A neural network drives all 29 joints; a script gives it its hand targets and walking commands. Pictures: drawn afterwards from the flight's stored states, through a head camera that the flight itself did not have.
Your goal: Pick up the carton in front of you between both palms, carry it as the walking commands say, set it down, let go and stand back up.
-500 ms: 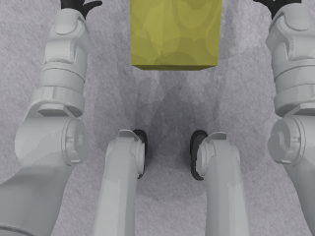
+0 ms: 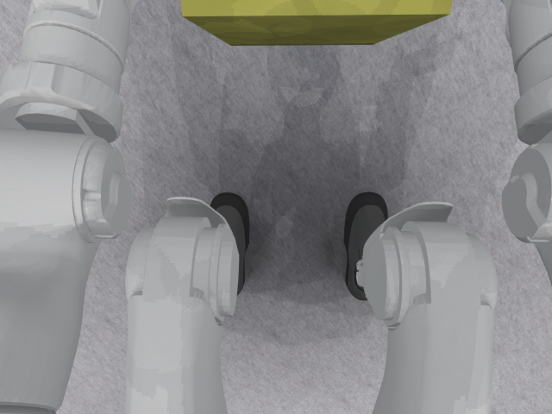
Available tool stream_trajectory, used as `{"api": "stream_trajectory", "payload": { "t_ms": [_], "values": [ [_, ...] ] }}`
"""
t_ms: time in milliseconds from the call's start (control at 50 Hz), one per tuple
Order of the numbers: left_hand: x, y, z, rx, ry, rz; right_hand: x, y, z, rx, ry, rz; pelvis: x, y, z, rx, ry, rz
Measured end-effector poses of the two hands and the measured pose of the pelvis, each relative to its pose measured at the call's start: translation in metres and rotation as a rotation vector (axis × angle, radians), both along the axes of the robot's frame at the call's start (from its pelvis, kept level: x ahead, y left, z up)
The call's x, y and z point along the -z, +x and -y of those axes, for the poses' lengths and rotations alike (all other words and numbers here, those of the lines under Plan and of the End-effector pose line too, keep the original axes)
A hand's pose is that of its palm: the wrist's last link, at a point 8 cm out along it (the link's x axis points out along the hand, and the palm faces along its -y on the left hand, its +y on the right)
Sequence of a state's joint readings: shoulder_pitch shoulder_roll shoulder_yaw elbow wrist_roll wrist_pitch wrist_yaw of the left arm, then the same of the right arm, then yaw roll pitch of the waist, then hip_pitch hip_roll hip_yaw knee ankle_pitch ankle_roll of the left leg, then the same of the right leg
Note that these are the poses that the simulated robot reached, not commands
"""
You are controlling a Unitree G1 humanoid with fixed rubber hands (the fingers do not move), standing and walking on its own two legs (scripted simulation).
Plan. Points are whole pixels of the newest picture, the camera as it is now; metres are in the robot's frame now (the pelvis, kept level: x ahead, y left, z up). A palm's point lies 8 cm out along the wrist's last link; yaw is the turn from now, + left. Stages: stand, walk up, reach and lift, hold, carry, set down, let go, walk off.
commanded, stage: reach and lift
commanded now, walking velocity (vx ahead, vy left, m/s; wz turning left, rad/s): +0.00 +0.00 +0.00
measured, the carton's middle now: out of the picture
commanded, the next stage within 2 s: none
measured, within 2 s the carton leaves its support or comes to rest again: leaves its support in 0.82 s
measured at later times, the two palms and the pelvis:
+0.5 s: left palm out of the picture +0.58 +0.15 -0.17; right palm out of the picture +0.57 -0.15 -0.17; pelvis +0.00 -0.01 -0.01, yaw +0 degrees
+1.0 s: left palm out of the picture +0.55 +0.15 -0.08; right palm out of the picture +0.55 -0.15 -0.07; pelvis +0.00 +0.00 +0.02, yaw +0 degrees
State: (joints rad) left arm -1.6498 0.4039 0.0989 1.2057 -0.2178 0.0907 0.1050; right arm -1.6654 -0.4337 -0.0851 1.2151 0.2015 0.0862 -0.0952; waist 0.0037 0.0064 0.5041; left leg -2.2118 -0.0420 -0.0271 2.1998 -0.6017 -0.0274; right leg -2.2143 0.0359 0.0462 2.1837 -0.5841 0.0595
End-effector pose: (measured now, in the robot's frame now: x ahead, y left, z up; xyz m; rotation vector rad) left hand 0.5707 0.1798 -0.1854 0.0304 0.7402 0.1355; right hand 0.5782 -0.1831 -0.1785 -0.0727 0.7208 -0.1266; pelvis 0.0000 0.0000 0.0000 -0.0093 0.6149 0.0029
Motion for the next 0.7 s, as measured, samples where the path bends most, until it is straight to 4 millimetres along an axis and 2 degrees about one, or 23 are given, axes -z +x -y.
{"api": "stream_trajectory", "payload": {
  "t_ms": [100, 180, 280, 380, 420, 500, 700],
  "values": [
    [-0.002, 0.009, 0.004, 0.021, 0.011, 0.035, 0.004, 0.002, -0.001, 0.005, 0.009, 0.004, 0.007, 0.007, 0.002, 0.000, 0.003, 0.003],
    [-0.010, 0.012, 0.007, 0.033, 0.018, 0.052, -0.002, 0.004, -0.003, -0.005, 0.011, 0.028, 0.010, 0.007, 0.003, -0.001, 0.004, -0.003],
    [-0.013, 0.007, 0.009, 0.022, 0.001, 0.031, -0.004, -0.003, -0.004, -0.005, 0.021, 0.008, 0.008, 0.005, 0.005, -0.003, 0.007, -0.018],
    [-0.011, 0.005, 0.027, 0.045, -0.019, 0.032, -0.002, -0.005, -0.023, -0.045, 0.058, -0.002, 0.005, 0.001, 0.006, 0.003, 0.006, -0.007],
    [-0.011, 0.004, 0.028, 0.035, -0.003, 0.032, -0.003, -0.004, -0.029, -0.042, 0.046, 0.005, 0.005, 0.000, 0.006, 0.001, 0.006, -0.001],
    [-0.012, 0.005, 0.031, 0.031, -0.016, 0.026, -0.005, -0.003, -0.030, -0.042, 0.014, -0.002, 0.006, -0.003, 0.005, 0.001, 0.006, 0.017],
    [-0.010, 0.001, 0.029, 0.037, -0.062, 0.030, -0.003, -0.007, -0.027, -0.031, 0.067, -0.003, 0.013, 0.003, 0.003, 0.003, 0.002, 0.015]
  ]
}}
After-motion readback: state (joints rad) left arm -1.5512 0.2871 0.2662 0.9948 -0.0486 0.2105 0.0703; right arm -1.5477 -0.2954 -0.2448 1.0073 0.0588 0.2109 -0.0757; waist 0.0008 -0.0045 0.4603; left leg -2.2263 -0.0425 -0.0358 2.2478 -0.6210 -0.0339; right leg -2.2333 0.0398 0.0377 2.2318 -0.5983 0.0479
